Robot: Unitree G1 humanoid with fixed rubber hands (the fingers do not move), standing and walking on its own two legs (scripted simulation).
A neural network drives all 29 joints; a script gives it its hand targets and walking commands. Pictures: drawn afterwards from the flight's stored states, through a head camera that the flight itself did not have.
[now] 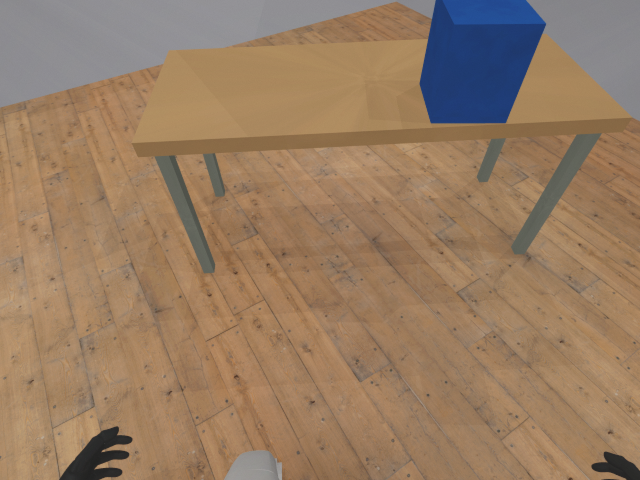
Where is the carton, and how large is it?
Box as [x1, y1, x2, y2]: [420, 0, 545, 122]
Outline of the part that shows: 436,0 420,78 420,86 430,121 505,122 545,23 525,0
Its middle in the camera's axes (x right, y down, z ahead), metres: +0.40 -0.48 +1.01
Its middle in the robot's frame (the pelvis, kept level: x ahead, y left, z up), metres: +1.09 -0.32 -0.01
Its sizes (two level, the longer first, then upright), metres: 0.210 0.200 0.250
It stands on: a table, 0.64 m high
